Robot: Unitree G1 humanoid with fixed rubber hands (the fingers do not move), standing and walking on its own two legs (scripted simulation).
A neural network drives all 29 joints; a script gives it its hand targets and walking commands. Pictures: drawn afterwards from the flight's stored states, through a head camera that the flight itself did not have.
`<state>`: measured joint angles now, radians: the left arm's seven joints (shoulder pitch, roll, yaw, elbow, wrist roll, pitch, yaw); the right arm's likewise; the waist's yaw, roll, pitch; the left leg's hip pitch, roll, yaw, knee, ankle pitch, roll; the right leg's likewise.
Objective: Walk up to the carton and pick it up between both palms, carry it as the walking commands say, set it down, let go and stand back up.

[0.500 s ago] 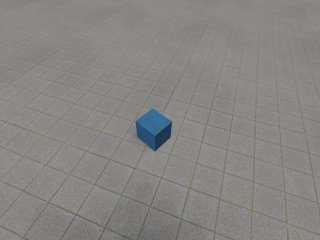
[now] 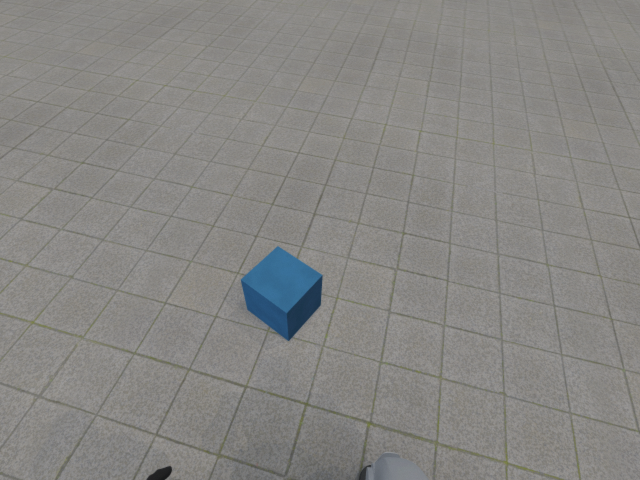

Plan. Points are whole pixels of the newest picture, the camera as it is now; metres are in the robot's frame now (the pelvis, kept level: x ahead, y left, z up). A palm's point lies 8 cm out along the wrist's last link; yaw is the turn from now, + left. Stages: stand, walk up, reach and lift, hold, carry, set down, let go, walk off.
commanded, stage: walk up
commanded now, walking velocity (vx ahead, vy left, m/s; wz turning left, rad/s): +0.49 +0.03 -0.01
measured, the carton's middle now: (283, 293) +0.79 +0.06 -0.68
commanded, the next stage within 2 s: none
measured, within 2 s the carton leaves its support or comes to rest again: neither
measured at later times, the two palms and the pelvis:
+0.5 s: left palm out of the picture +0.12 +0.24 -0.15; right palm (440, 354) +0.32 -0.22 -0.13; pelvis +0.21 +0.02 -0.01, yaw -1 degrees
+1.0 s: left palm (134, 364) +0.33 +0.28 -0.13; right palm (431, 359) +0.32 -0.20 -0.15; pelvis +0.27 +0.04 +0.00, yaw +1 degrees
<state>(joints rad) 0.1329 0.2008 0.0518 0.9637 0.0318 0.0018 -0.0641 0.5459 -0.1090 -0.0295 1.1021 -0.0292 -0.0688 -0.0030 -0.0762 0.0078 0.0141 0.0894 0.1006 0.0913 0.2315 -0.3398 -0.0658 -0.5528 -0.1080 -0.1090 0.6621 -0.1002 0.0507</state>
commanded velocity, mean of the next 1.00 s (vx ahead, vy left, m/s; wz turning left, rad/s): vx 0.15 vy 0.09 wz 0.01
